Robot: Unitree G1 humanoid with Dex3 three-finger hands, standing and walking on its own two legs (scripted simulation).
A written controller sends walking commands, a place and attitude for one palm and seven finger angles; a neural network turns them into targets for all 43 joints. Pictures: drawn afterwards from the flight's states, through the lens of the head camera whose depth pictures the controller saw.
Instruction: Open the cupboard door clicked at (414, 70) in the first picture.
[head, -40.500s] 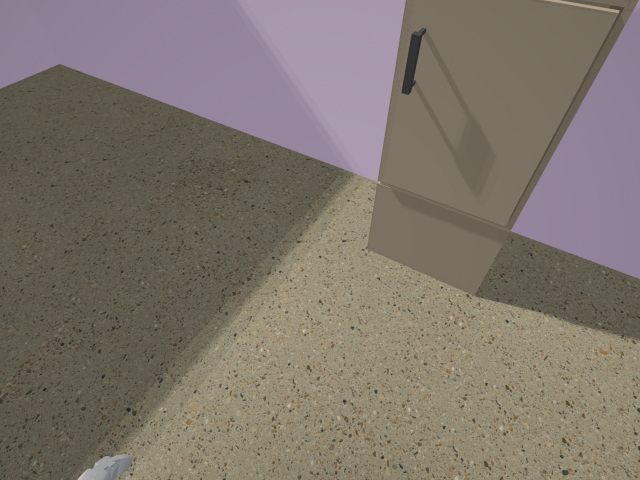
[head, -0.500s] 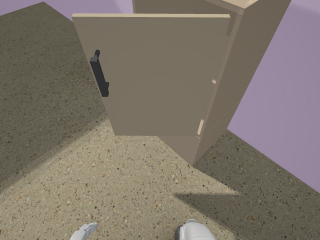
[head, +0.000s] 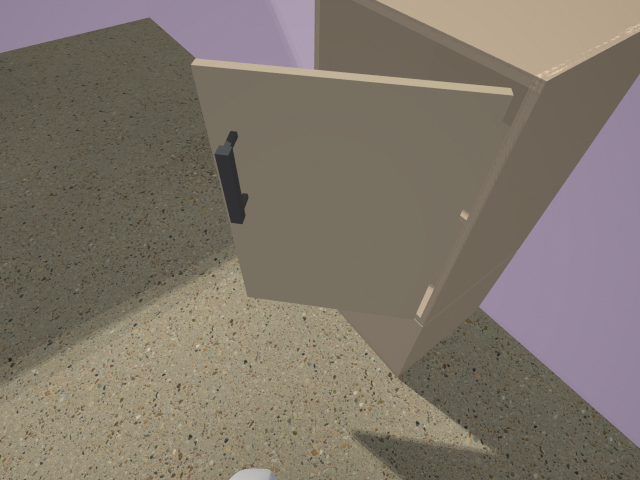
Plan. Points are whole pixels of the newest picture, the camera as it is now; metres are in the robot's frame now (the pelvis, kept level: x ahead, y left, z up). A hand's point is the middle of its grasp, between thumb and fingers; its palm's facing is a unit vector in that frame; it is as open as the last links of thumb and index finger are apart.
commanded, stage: come to a stop and stand still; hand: left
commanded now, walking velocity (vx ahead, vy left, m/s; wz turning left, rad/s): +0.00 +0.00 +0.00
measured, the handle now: (235, 179) +0.52 +0.19 +0.05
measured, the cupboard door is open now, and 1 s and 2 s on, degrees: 44 44 44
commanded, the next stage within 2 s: look again from close up in 0.84 s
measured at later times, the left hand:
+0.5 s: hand out of the picture -0.06 +0.18 -0.17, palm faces +0.03 -0.98 -0.19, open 7.4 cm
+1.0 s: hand out of the picture -0.10 +0.17 -0.17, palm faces +0.02 -0.99 -0.15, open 7.4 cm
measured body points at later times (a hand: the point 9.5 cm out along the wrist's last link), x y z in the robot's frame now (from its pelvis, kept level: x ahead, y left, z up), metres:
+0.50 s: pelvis -0.05 +0.02 +0.00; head -0.05 +0.01 +0.45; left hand -0.06 +0.24 -0.15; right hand -0.01 -0.21 -0.16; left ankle +0.01 +0.13 -0.74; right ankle -0.10 -0.10 -0.74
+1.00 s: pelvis -0.07 +0.01 +0.00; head -0.05 +0.02 +0.45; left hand -0.10 +0.22 -0.16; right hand -0.10 -0.19 -0.16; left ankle +0.01 +0.12 -0.73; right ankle -0.10 -0.10 -0.74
